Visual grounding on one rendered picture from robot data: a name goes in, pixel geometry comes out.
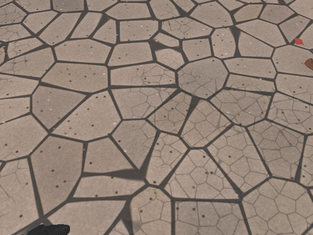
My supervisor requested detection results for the robot left hand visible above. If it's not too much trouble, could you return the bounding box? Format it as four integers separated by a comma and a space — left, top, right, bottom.
26, 224, 70, 235

